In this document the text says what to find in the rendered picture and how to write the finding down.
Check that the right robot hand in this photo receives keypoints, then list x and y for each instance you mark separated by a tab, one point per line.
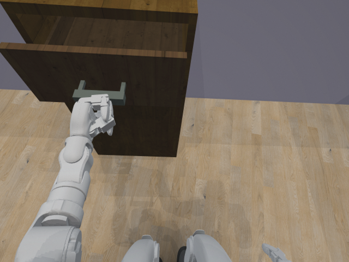
274	253

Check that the robot left thigh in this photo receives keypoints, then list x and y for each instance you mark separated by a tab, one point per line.
144	250

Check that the left robot hand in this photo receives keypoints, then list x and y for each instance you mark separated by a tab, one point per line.
83	116

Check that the left robot upper arm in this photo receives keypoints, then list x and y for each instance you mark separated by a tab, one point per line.
52	244

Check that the handle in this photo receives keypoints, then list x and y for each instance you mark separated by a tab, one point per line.
116	97

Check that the robot right shin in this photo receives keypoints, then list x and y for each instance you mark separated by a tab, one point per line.
196	232

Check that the cabinet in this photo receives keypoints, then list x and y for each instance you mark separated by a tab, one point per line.
140	130

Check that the robot left forearm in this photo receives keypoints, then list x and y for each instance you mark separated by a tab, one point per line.
64	206

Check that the drawer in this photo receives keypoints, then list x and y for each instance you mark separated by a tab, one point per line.
148	56

